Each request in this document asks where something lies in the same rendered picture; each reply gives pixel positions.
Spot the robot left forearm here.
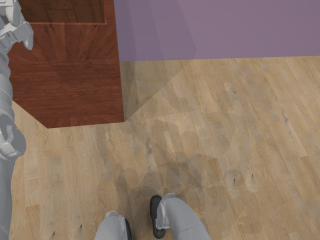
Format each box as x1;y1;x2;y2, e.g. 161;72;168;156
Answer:
0;46;15;123

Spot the robot left thigh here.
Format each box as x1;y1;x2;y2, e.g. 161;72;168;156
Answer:
94;215;128;240

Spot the cabinet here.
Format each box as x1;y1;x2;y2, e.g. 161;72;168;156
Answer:
5;0;125;129

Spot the drawer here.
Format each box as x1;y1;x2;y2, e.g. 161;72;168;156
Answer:
18;0;105;23

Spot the robot right shin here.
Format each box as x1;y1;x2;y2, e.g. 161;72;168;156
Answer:
155;193;175;229

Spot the left robot upper arm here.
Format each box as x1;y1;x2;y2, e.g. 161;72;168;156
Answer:
0;112;26;240

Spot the robot left hand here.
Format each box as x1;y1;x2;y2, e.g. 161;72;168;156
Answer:
0;0;34;54

